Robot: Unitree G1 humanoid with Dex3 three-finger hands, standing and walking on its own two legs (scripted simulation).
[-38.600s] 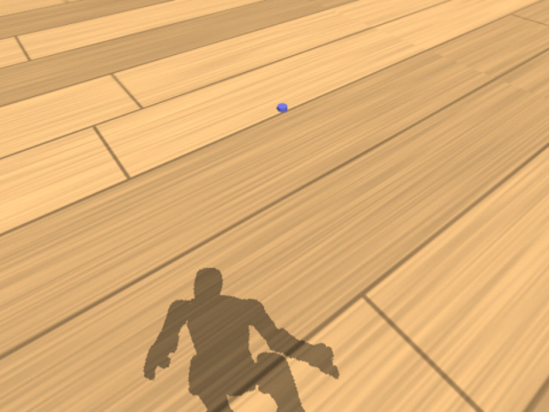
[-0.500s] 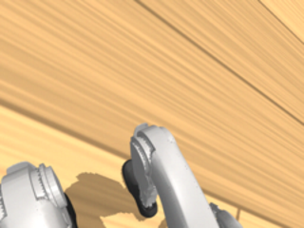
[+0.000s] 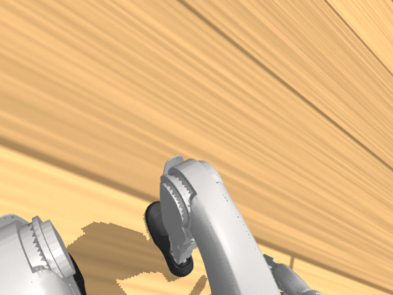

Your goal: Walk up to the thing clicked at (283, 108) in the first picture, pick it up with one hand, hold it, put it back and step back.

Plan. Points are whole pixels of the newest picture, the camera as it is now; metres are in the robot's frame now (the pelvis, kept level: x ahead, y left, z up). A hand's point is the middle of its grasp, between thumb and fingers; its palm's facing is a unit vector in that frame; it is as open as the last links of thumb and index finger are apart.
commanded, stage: rest palm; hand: left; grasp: from above
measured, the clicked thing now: out of the picture +0.50 +0.35 -0.30
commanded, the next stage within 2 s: close in 1.62 s
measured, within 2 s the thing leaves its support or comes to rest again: neither
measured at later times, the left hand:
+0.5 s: hand out of the picture +0.48 +0.34 -0.25, palm faces -0.43 -0.17 -0.89, open 13.0 cm
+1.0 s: hand out of the picture +0.48 +0.33 -0.26, palm faces -0.43 -0.16 -0.89, open 13.4 cm
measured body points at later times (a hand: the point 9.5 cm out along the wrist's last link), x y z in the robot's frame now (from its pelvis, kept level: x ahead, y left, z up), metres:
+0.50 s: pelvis +0.00 +0.00 +0.00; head +0.29 +0.13 +0.31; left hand +0.50 +0.34 -0.20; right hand +0.05 -0.24 -0.05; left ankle +0.07 +0.13 -0.28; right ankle +0.11 -0.11 -0.28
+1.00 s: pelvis +0.00 +0.00 +0.00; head +0.30 +0.14 +0.31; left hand +0.49 +0.34 -0.21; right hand +0.05 -0.24 -0.05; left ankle +0.07 +0.13 -0.28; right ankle +0.11 -0.11 -0.28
